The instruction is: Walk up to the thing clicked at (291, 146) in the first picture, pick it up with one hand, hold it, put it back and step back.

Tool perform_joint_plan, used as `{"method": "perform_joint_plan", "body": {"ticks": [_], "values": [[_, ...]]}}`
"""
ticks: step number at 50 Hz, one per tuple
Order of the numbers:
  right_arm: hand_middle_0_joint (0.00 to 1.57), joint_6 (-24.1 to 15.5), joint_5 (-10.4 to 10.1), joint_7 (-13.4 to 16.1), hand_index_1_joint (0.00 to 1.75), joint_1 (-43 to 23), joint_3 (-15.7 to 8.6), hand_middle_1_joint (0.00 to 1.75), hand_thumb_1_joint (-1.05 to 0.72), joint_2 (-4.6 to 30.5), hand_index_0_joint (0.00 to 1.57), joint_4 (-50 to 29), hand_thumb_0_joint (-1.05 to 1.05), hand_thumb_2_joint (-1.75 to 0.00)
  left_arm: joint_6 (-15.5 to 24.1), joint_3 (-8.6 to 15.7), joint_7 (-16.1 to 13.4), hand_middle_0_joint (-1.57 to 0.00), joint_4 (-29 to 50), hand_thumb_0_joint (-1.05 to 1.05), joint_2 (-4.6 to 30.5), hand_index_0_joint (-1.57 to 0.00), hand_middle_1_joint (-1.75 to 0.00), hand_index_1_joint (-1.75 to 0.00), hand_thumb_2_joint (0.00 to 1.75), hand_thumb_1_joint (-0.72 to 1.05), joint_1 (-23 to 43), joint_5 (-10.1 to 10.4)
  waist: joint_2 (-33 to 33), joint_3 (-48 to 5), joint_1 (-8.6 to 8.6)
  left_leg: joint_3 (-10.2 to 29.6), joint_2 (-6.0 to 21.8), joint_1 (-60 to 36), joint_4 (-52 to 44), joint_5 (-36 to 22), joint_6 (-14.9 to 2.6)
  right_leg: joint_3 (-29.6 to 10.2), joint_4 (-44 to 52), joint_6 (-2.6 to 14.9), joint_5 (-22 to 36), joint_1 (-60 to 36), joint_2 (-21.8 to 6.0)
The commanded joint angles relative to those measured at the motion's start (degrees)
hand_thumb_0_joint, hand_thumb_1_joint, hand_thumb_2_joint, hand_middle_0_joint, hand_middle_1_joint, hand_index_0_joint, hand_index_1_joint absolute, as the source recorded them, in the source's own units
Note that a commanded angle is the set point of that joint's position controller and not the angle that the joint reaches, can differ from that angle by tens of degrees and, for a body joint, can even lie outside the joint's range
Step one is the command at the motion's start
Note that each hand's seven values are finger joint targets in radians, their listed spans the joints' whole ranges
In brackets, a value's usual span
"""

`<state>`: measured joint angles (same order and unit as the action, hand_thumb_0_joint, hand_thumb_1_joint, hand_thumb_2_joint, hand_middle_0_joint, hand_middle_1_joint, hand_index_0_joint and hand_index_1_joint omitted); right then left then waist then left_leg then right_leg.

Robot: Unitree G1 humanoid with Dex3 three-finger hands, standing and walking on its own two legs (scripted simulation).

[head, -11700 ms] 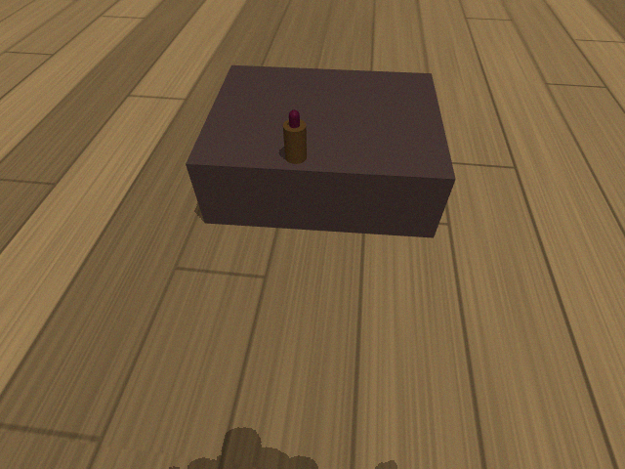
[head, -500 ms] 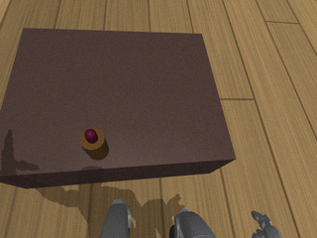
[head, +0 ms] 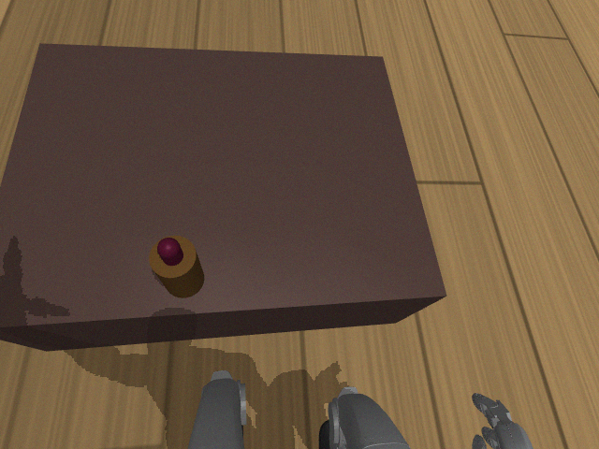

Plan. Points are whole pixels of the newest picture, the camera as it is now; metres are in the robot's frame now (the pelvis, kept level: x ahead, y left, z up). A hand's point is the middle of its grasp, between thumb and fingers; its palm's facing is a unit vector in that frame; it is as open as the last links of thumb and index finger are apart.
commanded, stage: approach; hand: left
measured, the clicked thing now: (176, 264) +0.43 +0.21 -0.25
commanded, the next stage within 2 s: close in in 0.44 s
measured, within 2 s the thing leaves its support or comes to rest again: neither
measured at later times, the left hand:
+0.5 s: hand (94, 275) +0.39 +0.33 -0.20, palm faces +0.18 -0.98 +0.03, open 17.5 cm
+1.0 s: hand (159, 276) +0.40 +0.24 -0.25, palm faces +0.20 -0.98 +0.02, open 17.6 cm
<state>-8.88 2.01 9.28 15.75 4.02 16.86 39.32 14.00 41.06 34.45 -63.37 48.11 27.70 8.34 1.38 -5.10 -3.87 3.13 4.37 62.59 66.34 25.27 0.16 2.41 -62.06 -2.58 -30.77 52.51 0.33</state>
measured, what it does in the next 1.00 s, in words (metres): lowers itself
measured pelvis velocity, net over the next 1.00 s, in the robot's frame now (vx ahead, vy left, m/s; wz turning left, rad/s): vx -0.07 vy -0.03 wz -0.11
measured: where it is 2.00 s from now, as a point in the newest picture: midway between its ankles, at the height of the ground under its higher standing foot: outside the picture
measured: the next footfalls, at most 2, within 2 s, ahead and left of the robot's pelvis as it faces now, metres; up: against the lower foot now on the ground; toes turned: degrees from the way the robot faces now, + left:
none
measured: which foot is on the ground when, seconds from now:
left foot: down 0.00-1.00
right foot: down 0.00-1.00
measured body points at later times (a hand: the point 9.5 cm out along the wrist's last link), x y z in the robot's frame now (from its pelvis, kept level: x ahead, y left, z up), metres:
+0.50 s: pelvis -0.05 -0.01 -0.19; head +0.17 +0.05 +0.20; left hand +0.37 +0.38 -0.20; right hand +0.10 -0.28 -0.29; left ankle +0.05 +0.12 -0.65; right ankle -0.01 -0.16 -0.65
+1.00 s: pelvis -0.07 -0.03 -0.26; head +0.13 +0.00 +0.14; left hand +0.39 +0.29 -0.25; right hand +0.02 -0.29 -0.39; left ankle +0.05 +0.12 -0.65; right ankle -0.01 -0.16 -0.65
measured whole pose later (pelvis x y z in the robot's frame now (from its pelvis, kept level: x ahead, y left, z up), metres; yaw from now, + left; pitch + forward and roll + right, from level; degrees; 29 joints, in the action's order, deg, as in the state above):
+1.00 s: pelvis -0.07 -0.03 -0.26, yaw -6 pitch +33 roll -5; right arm -1.1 4.5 0.3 7.2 3.3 14.8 40.4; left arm 29.2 35.7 18.0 -53.4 29.4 39.1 10.5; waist 0.3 -7.9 -4.6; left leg 8.2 5.8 119.8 118.9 32.6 2.7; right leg 2.4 -120.8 -1.4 -43.2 110.9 3.8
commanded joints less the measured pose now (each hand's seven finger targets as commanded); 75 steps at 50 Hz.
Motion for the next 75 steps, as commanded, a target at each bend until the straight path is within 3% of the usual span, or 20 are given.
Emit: {"method": "perform_joint_plan", "body": {"ticks": [1,8,9,10,12,16,20,25,28,31,34,36,40,43,51,62,69,72,74,75], "values": [[0.20,-1.90,0.21,0.67,0.30,4.42,-3.92,0.30,-0.88,10.77,0.20,-2.55,0.00,-0.89,7.71,1.65,1.26,-0.11,6.10,0.00,13.78,-0.09,-0.06,-0.07,0.00,-0.61,11.67,4.50,-8.70,-19.49,-0.19,1.11,-1.27,-22.27,-3.51,-14.21,-1.00,1.11,3.71,3.46,11.63,7.64,1.65],[0.20,-2.52,1.39,-0.94,0.30,1.08,-3.15,0.30,-0.87,11.04,0.20,-2.60,0.00,-0.89,19.00,1.99,4.15,-0.09,2.47,0.00,9.11,-0.08,-0.09,-0.09,0.03,-0.57,14.91,8.92,-9.93,-25.20,-0.41,2.90,-1.18,-11.81,9.47,-11.36,-0.52,1.84,-11.15,4.11,6.92,24.17,1.86],[0.20,-2.47,1.64,-1.08,0.30,0.34,-3.17,0.30,-0.88,11.47,0.20,-2.95,0.00,-0.89,20.37,3.84,4.13,-0.08,4.13,0.00,11.68,-0.07,-0.09,-0.09,0.04,-0.56,16.38,9.05,-11.75,-27.14,0.08,3.33,-0.93,-11.31,11.37,-11.80,-0.30,2.04,-13.61,4.27,6.31,26.52,1.67],[0.20,-2.32,1.90,-1.27,0.30,0.41,-3.06,0.30,-0.88,11.70,0.20,-2.44,0.00,-0.89,21.33,5.76,3.72,-0.07,3.51,0.00,14.82,-0.07,-0.10,-0.11,0.06,-0.55,16.39,8.79,-12.42,-28.27,0.86,3.59,-0.87,-10.05,12.91,-11.24,-0.26,2.18,-15.66,4.48,5.21,28.29,1.72],[0.20,-2.04,2.70,-1.52,0.30,0.00,-3.22,0.30,-0.88,11.84,0.20,-2.52,0.00,-0.89,23.33,5.95,3.82,-0.06,5.22,0.00,15.16,-0.06,-0.11,-0.11,0.07,-0.53,18.66,8.36,-14.54,-31.28,0.80,3.30,-0.79,-7.69,16.03,-9.40,-0.15,1.91,-19.13,4.72,4.15,31.10,1.71],[0.20,-1.63,4.14,-2.22,0.30,-0.72,-3.70,0.30,-0.90,13.21,0.20,-2.25,0.00,-0.90,24.82,8.73,3.38,-0.05,9.47,0.00,17.93,-0.05,-0.10,-0.11,0.07,-0.55,21.09,7.27,-19.82,-41.30,2.18,3.99,-0.13,-9.42,22.28,-16.15,0.27,2.45,-27.16,4.95,6.77,36.67,1.81],[0.20,-0.86,5.20,-2.92,0.30,-1.02,-4.13,0.30,-0.91,13.50,0.20,-1.57,0.00,-0.90,23.94,7.10,2.58,-0.06,12.21,0.00,15.85,-0.05,-0.10,-0.11,0.07,-0.60,26.89,5.88,-22.18,-45.83,0.79,4.57,0.49,-9.20,27.23,-18.32,0.38,2.51,-32.03,4.90,7.51,41.73,1.88],[0.20,-0.35,5.89,-4.28,0.30,-1.56,-3.53,0.30,-0.90,12.14,0.20,-0.84,0.00,-0.90,22.67,3.20,0.12,-0.06,9.02,0.00,8.99,-0.07,-0.10,-0.09,0.03,-0.61,28.08,4.78,-17.74,-42.26,-0.55,3.53,0.34,3.74,33.59,-8.59,-0.37,2.54,-36.60,4.79,4.25,45.78,2.20],[0.20,0.22,5.89,-5.22,0.30,-2.61,-3.17,0.30,-0.89,11.46,0.20,-1.35,0.00,-0.89,22.74,2.00,-1.93,-0.07,8.32,0.00,8.18,-0.10,-0.10,-0.07,0.01,-0.61,28.77,3.83,-15.44,-38.45,-0.60,2.63,0.35,12.23,36.43,-0.51,-0.37,2.36,-38.62,4.76,-0.72,48.45,2.42],[0.20,0.93,5.89,-6.15,0.30,-2.53,-2.90,0.30,-0.88,11.29,0.20,-1.97,0.00,-0.89,23.24,3.38,-4.64,-0.07,11.80,0.00,10.17,-0.11,-0.10,-0.07,0.01,-0.61,30.16,3.54,-13.19,-42.05,0.73,1.38,0.27,16.81,39.73,0.28,-0.45,1.48,-39.78,4.26,-1.29,45.54,2.66],[0.20,1.84,5.50,-6.83,0.30,-3.58,-2.93,0.30,-0.88,10.80,0.20,-3.47,0.00,-0.89,22.68,1.67,-7.53,-0.07,14.20,0.00,7.38,-0.10,-0.09,-0.06,0.01,-0.61,31.61,3.41,-12.78,-41.97,0.74,0.79,0.23,20.34,40.58,3.46,-0.24,1.40,-40.47,4.25,-3.78,46.31,2.89],[0.20,2.77,5.13,-7.12,0.30,-3.37,-3.42,0.30,-0.88,10.95,0.20,-3.38,0.00,-0.89,21.83,2.76,-10.44,-0.07,16.71,0.00,8.38,-0.10,-0.09,-0.06,0.01,-0.61,30.58,2.81,-13.92,-42.66,2.14,0.60,0.21,20.47,40.15,5.38,0.10,1.75,-40.99,4.50,-5.29,46.62,3.02],[0.20,4.69,4.03,-7.60,0.30,-3.05,-4.30,0.30,-0.88,10.39,0.20,-3.78,0.00,-0.89,20.20,-0.23,-14.47,-0.06,20.39,0.00,3.60,-0.10,-0.09,-0.05,0.00,-0.61,29.68,2.27,-13.34,-43.05,1.43,0.67,0.14,21.38,39.94,7.43,0.20,2.16,-41.15,4.58,-6.27,46.75,3.11],[0.20,5.78,3.13,-7.75,0.30,-2.61,-4.80,0.30,-0.89,10.09,0.20,-3.19,0.00,-0.89,19.27,-2.74,-15.59,-0.06,22.09,0.00,0.36,-0.10,-0.07,-0.03,0.00,-0.61,28.48,2.66,-10.63,-41.73,0.24,0.80,0.10,23.78,40.69,7.36,-0.26,1.90,-40.48,4.35,-5.58,46.51,3.26],[0.20,7.38,1.94,-8.49,0.30,-3.56,-4.84,0.30,-0.90,8.93,0.20,-3.51,0.00,-0.89,18.42,-4.85,-18.09,-0.06,21.71,0.00,-4.30,-0.10,-0.04,0.00,0.00,-0.61,24.99,3.31,-7.13,-34.79,0.54,0.84,0.47,29.29,41.56,7.19,-0.77,1.58,-40.33,4.25,-5.13,46.95,3.73],[0.20,8.49,2.23,-9.34,0.30,-3.96,-6.09,0.30,-0.92,9.17,0.20,-3.53,0.00,-0.90,19.74,-7.04,-20.41,-0.08,26.77,0.00,-7.44,-0.10,-0.04,-0.01,0.00,-0.61,25.29,2.37,-11.57,-39.57,1.35,1.17,0.97,22.13,40.97,3.32,-0.34,2.20,-42.00,4.74,-1.26,46.54,4.01],[0.20,9.40,2.13,-9.51,0.30,-4.63,-6.17,0.30,-0.92,8.68,0.20,-3.98,0.00,-0.90,19.46,-8.15,-22.05,-0.12,28.26,0.00,-8.84,-0.11,-0.01,-0.01,0.00,-0.61,23.59,1.97,-8.82,-40.08,1.37,0.73,1.05,23.67,42.19,0.57,-1.02,1.59,-40.95,4.15,1.42,43.77,4.16],[0.20,9.57,2.16,-9.51,0.30,-4.92,-6.12,0.30,-0.91,8.89,0.20,-3.92,0.00,-0.90,19.70,-6.97,-22.38,-0.27,29.33,0.00,-6.92,-0.28,-0.16,-0.14,0.02,-0.55,24.54,1.97,-9.21,-40.32,1.53,0.84,1.10,23.58,42.52,0.42,-1.14,1.54,-41.38,4.17,1.55,43.77,4.20],[0.20,9.65,2.07,-9.69,0.30,-4.84,-5.99,0.30,-0.92,8.53,0.20,-3.95,0.00,-0.90,19.75,-8.83,-22.36,-0.34,29.01,0.00,-9.82,-0.35,-0.22,-0.20,0.06,-0.54,25.37,2.17,-9.44,-39.81,0.72,1.46,1.14,22.34,41.82,1.13,-0.95,2.58,-42.30,4.50,0.83,45.70,4.36],[0.20,9.64,2.12,-9.60,0.30,-5.02,-6.03,0.30,-0.92,8.60,0.20,-4.06,0.00,-0.90,19.73,-7.92,-22.51,-0.36,28.45,0.00,-8.55,-0.37,-0.24,-0.22,0.08,-0.53,24.82,2.07,-8.79,-39.40,0.90,1.04,1.16,23.71,42.44,0.64,-1.11,1.98,-41.59,4.16,1.31,44.35,4.32]]}}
